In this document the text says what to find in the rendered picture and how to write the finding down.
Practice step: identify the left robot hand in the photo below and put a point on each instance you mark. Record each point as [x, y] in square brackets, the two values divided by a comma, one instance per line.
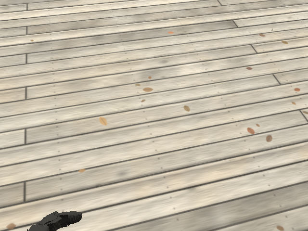
[56, 220]

